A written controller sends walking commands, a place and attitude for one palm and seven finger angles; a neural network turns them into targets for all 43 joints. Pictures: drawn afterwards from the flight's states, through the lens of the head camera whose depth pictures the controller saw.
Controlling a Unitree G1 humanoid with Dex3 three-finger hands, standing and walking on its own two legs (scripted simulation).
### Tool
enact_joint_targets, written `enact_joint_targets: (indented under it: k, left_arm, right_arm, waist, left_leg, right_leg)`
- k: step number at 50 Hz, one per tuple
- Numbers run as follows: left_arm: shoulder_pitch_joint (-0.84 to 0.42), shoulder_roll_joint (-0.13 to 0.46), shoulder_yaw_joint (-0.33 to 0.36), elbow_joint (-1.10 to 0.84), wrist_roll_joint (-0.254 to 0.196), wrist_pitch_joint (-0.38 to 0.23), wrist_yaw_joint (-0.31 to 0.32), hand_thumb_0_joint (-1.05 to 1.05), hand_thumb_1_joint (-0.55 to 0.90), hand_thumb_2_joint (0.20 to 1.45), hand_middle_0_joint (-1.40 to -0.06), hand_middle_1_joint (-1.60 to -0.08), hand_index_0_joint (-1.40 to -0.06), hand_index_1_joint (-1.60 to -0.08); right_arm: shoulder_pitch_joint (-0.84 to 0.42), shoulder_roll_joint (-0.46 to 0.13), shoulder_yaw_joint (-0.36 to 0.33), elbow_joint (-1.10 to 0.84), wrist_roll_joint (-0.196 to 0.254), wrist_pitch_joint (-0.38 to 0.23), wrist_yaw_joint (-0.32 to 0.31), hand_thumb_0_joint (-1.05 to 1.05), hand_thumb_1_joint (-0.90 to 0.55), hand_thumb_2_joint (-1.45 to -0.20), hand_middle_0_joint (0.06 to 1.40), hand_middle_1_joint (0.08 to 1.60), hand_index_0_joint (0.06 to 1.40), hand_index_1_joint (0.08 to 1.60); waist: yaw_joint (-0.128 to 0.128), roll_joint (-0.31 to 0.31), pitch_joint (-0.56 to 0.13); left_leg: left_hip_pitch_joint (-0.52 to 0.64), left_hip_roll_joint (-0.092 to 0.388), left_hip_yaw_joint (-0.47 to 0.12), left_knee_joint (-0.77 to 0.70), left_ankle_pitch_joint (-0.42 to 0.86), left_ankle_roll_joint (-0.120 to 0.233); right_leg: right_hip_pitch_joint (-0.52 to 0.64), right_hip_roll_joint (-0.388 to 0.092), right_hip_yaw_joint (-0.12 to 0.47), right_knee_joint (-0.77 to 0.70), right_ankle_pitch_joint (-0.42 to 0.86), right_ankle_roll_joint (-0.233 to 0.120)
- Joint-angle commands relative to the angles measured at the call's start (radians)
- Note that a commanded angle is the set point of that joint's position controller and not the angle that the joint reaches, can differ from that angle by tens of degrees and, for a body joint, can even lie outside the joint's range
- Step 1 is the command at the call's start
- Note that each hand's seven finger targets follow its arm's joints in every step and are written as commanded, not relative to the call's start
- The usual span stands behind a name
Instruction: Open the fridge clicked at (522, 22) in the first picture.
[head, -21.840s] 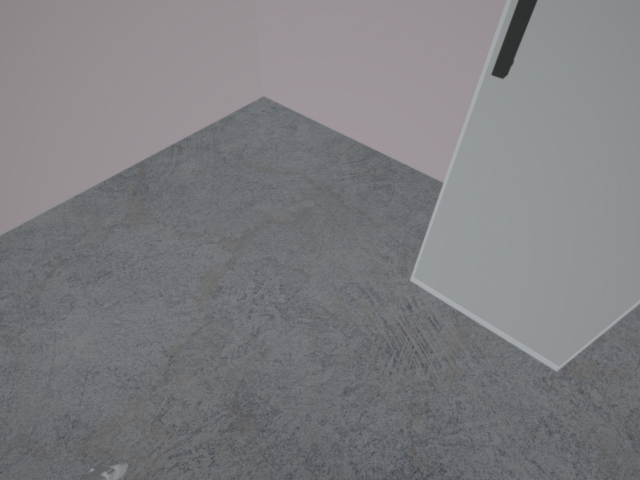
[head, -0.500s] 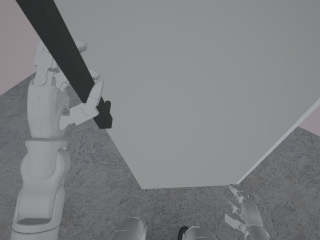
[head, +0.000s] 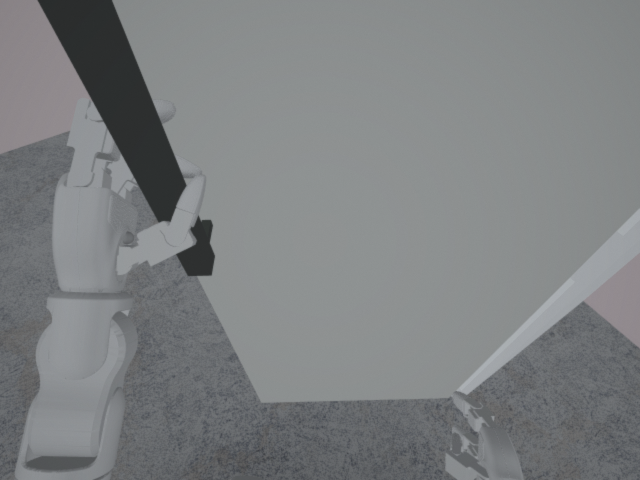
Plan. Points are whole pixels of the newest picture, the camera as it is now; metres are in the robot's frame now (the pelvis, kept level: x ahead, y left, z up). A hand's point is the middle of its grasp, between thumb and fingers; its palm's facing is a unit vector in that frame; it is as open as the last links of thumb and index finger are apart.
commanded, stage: walk backward, drawing the door open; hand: left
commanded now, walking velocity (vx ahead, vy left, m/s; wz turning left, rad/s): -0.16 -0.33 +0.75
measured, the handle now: (153, 129) +0.33 +0.15 +0.28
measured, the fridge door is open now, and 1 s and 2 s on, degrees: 58 78 77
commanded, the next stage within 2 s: stop walking and hold the door back in 0.48 s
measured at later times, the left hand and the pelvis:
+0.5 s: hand (205, 379) +0.16 +0.09 +0.23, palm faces +0.47 -0.86 -0.20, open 8.1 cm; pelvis -0.07 -0.16 +0.01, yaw +19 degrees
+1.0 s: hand (226, 419) +0.14 +0.07 +0.24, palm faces +0.61 -0.77 -0.19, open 7.1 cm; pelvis -0.13 -0.26 +0.01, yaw +30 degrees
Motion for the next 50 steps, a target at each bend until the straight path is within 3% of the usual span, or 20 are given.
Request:
enact_joint_targets:
  k: [1,4,8,11,12,13,14,15,19,24,26,27,28,31,38,41,44,46,48,50]
  left_arm:
    - [-0.196,0.243,0.205,-0.313,0.021,-0.138,0.01,0.0,0.9,0.9,-0.45,-1.4,-0.45,-1.4]
    - [-0.132,0.146,0.151,-0.358,0.009,-0.138,0.006,0.0,0.9,0.9,-0.45,-1.4,-0.45,-1.4]
    - [-0.127,0.129,0.132,-0.319,0.002,-0.124,0.014,0.0,0.9,0.9,-0.45,-1.4,-0.45,-1.4]
    - [-0.188,0.122,0.097,-0.335,0.011,-0.125,0.008,0.0,0.9,0.9,-0.45,-1.4,-0.45,-1.4]
    - [-0.211,0.117,0.08,-0.334,0.013,-0.128,0.006,0.0,0.9,0.9,-0.45,-1.4,-0.45,-1.4]
    - [-0.184,0.106,0.051,-0.299,0.018,-0.138,-0.001,0.0,0.9,0.9,-0.45,-1.4,-0.45,-1.4]
    - [-0.193,0.136,0.092,-0.276,0.038,-0.148,-0.012,0.0,0.9,0.9,-0.45,-1.4,-0.45,-1.4]
    - [-0.339,0.174,0.108,-0.418,0.035,-0.162,-0.03,0.0,0.9,0.9,-0.45,-1.4,-0.45,-1.4]
    - [-0.242,0.124,0.1,-0.277,0.036,-0.145,-0.02,0.0,0.9,0.9,-0.45,-1.4,-0.45,-1.4]
    - [-0.241,0.139,0.149,-0.231,0.0,-0.135,0.005,0.0,0.9,0.9,-0.45,-1.4,-0.45,-1.4]
    - [-0.276,0.199,0.196,-0.237,0.003,-0.145,0.013,0.0,0.9,0.9,-0.45,-1.4,-0.45,-1.4]
    - [-0.273,0.279,0.242,-0.246,0.012,-0.143,0.018,0.0,0.9,0.9,-0.45,-1.4,-0.45,-1.4]
    - [-0.2,0.321,0.295,-0.214,0.01,-0.13,0.033,0.0,0.9,0.9,-0.45,-1.4,-0.45,-1.4]
    - [-0.295,0.267,0.3,-0.08,-0.001,-0.117,0.052,0.0,0.9,0.9,-0.45,-1.4,-0.45,-1.4]
    - [-0.66,0.265,0.194,0.26,0.007,-0.113,0.058,0.0,0.9,0.9,-0.45,-1.4,-0.45,-1.4]
    - [-0.819,0.226,0.113,0.311,0.008,-0.129,0.049,0.0,0.9,0.9,-0.45,-1.4,-0.45,-1.4]
    - [-0.995,0.146,0.011,0.489,0.002,-0.124,0.041,0.0,0.9,0.9,-0.45,-1.4,-0.45,-1.4]
    - [-1.173,0.222,0.037,0.605,0.03,-0.125,0.041,0.0,0.9,0.9,-0.45,-1.4,-0.45,-1.4]
    - [-1.166,0.248,0.061,0.68,0.02,-0.115,0.035,0.0,0.9,0.9,-0.45,-1.4,-0.45,-1.4]
    - [-1.161,0.186,0.02,0.74,0.015,-0.108,0.019,0.0,0.9,0.9,-0.45,-1.4,-0.45,-1.4]
  right_arm:
    - [-0.162,-0.102,-0.061,-0.16,0.002,-0.038,-0.025,0.0,-0.9,-0.9,0.2,0.3,0.2,0.3]
    - [-0.156,-0.069,-0.039,-0.156,-0.02,-0.032,-0.044,0.0,-0.9,-0.9,0.2,0.3,0.2,0.3]
    - [-0.134,-0.077,-0.026,-0.155,-0.032,-0.028,-0.067,0.0,-0.9,-0.9,0.2,0.3,0.2,0.3]
    - [-0.049,-0.103,-0.037,-0.161,-0.035,-0.042,-0.067,0.0,-0.9,-0.9,0.2,0.3,0.2,0.3]
    - [-0.04,-0.135,-0.05,-0.181,-0.034,-0.048,-0.068,0.0,-0.9,-0.9,0.2,0.3,0.2,0.3]
    - [-0.071,-0.169,-0.066,-0.2,-0.034,-0.051,-0.064,0.0,-0.9,-0.9,0.2,0.3,0.2,0.3]
    - [-0.073,-0.177,-0.072,-0.181,-0.039,-0.061,-0.049,0.0,-0.9,-0.9,0.2,0.3,0.2,0.3]
    - [-0.095,-0.145,-0.064,-0.165,-0.03,-0.07,-0.042,0.0,-0.9,-0.9,0.2,0.3,0.2,0.3]
    - [-0.104,-0.164,-0.08,-0.094,-0.016,-0.08,-0.033,0.0,-0.9,-0.9,0.2,0.3,0.2,0.3]
    - [-0.12,-0.164,-0.067,-0.124,0.005,-0.086,-0.031,0.0,-0.9,-0.9,0.2,0.3,0.2,0.3]
    - [-0.12,-0.137,-0.052,-0.131,0.01,-0.081,-0.032,0.0,-0.9,-0.9,0.2,0.3,0.2,0.3]
    - [-0.139,-0.096,-0.042,-0.147,0.013,-0.069,-0.033,0.0,-0.9,-0.9,0.2,0.3,0.2,0.3]
    - [-0.168,-0.098,-0.043,-0.147,0.009,-0.068,-0.041,0.0,-0.9,-0.9,0.2,0.3,0.2,0.3]
    - [-0.15,-0.114,-0.037,-0.103,-0.005,-0.046,-0.062,0.0,-0.9,-0.9,0.2,0.3,0.2,0.3]
    - [-0.124,-0.166,-0.017,-0.075,-0.023,-0.01,-0.097,0.0,-0.9,-0.9,0.2,0.3,0.2,0.3]
    - [-0.093,-0.188,-0.018,-0.077,-0.018,0.003,-0.082,0.0,-0.9,-0.9,0.2,0.3,0.2,0.3]
    - [-0.104,-0.225,-0.029,-0.081,0.004,0.008,-0.075,0.0,-0.9,-0.9,0.2,0.3,0.2,0.3]
    - [-0.086,-0.214,-0.022,-0.053,0.013,-0.001,-0.081,0.0,-0.9,-0.9,0.2,0.3,0.2,0.3]
    - [-0.068,-0.224,-0.026,-0.038,0.022,0.002,-0.089,0.0,-0.9,-0.9,0.2,0.3,0.2,0.3]
    - [-0.073,-0.219,-0.017,-0.037,0.015,-0.001,-0.087,0.0,-0.9,-0.9,0.2,0.3,0.2,0.3]
  waist:
    - [0.026,-0.365,-0.359]
    - [0.014,-0.216,-0.379]
    - [-0.004,-0.229,-0.327]
    - [-0.042,-0.094,-0.373]
    - [-0.06,0.059,-0.35]
    - [-0.03,0.269,-0.285]
    - [-0.011,0.136,-0.324]
    - [-0.053,0.04,-0.302]
    - [-0.017,0.184,-0.272]
    - [-0.019,0.247,-0.32]
    - [-0.009,0.04,-0.333]
    - [-0.009,-0.317,-0.313]
    - [0.024,-0.338,-0.315]
    - [-0.008,-0.273,-0.373]
    - [0.014,-0.223,-0.364]
    - [-0.007,-0.114,-0.411]
    - [0.005,0.308,-0.321]
    - [-0.032,0.198,-0.259]
    - [-0.007,0.088,-0.296]
    - [0.002,0.132,-0.334]
  left_leg:
    - [-0.152,-0.155,0.134,0.588,-0.355,0.097]
    - [-0.23,-0.107,0.135,0.716,-0.353,0.071]
    - [-0.075,-0.106,0.206,0.346,-0.316,0.087]
    - [0.123,-0.099,0.201,-0.044,-0.073,0.098]
    - [0.261,0.052,-0.039,-0.178,0.145,0.15]
    - [0.372,0.353,-0.422,-0.248,0.608,0.248]
    - [0.35,0.439,-0.513,-0.238,0.72,0.338]
    - [0.309,0.375,-0.462,-0.228,0.616,0.317]
    - [0.268,0.208,-0.116,-0.12,0.649,0.229]
    - [0.082,0.133,-0.07,-0.101,0.343,0.202]
    - [-0.002,-0.001,0.01,0.07,0.107,0.137]
    - [-0.146,-0.15,0.15,0.344,-0.269,0.08]
    - [-0.211,-0.169,0.091,0.626,-0.409,0.088]
    - [-0.309,-0.114,0.063,0.86,-0.319,0.057]
    - [-0.055,-0.155,0.138,0.215,-0.256,0.107]
    - [0.134,-0.156,0.17,-0.149,-0.07,0.134]
    - [0.126,0.187,-0.176,-0.247,0.017,0.294]
    - [0.118,0.206,-0.249,-0.245,-0.014,0.331]
    - [0.191,0.155,-0.133,-0.163,0.129,0.307]
    - [0.166,0.109,-0.045,-0.107,0.167,0.264]
  right_leg:
    - [0.132,-0.335,0.166,-0.248,0.269,-0.193]
    - [0.241,-0.301,0.055,-0.134,0.435,-0.253]
    - [0.135,-0.279,-0.011,-0.161,0.367,-0.224]
    - [0.042,-0.211,-0.056,0.015,0.295,-0.178]
    - [-0.163,-0.126,-0.103,0.221,0.161,-0.117]
    - [-0.398,-0.008,-0.096,0.414,-0.251,-0.028]
    - [-0.392,0.01,0.026,0.559,-0.31,-0.014]
    - [-0.39,0.004,0.091,0.604,-0.249,-0.011]
    - [-0.295,-0.011,0.051,0.436,-0.116,-0.001]
    - [0.084,0.068,-0.043,0.09,-0.106,0.008]
    - [0.231,0.002,-0.033,-0.189,0.098,0.006]
    - [0.227,-0.206,0.127,-0.266,0.258,-0.073]
    - [0.117,-0.368,0.26,-0.251,0.371,-0.199]
    - [0.207,-0.353,0.183,-0.137,0.499,-0.229]
    - [0.154,-0.356,0.192,-0.197,0.255,-0.168]
    - [0.1,-0.26,0.113,-0.108,0.05,-0.108]
    - [-0.126,0.004,-0.099,0.297,-0.229,-0.026]
    - [-0.234,-0.016,-0.012,0.442,-0.22,-0.035]
    - [-0.206,-0.012,-0.027,0.329,-0.194,-0.031]
    - [-0.052,0.012,-0.071,0.138,-0.16,-0.039]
